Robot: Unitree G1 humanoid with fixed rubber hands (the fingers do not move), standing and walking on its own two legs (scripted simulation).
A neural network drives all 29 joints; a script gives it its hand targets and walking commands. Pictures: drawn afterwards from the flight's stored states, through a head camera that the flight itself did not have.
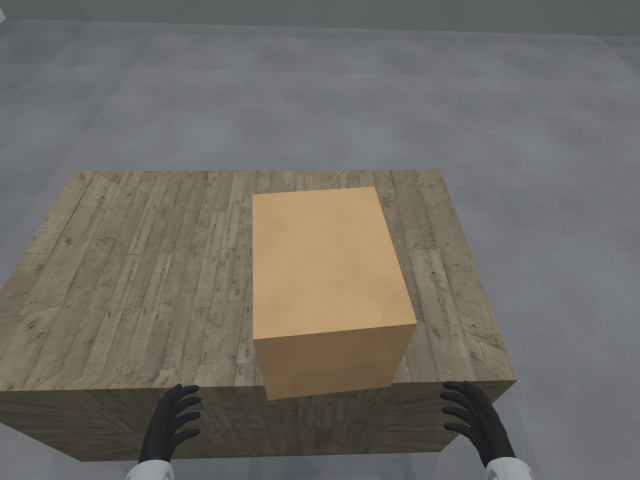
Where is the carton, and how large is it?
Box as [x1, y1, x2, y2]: [252, 187, 416, 399]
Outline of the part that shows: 374,187 252,194 253,340 268,399 390,385 416,325 416,320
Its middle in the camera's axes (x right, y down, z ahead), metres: +0.00 +0.10 +0.68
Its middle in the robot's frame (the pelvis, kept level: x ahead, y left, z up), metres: +0.42 +0.00 -0.10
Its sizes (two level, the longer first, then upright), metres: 0.275 0.218 0.231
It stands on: a pedestal, 0.55 m high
